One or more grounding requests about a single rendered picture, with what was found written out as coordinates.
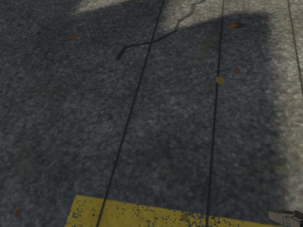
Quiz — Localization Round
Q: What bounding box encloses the right robot hand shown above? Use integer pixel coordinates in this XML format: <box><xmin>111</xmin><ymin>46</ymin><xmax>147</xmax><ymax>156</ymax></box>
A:
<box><xmin>268</xmin><ymin>210</ymin><xmax>303</xmax><ymax>227</ymax></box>

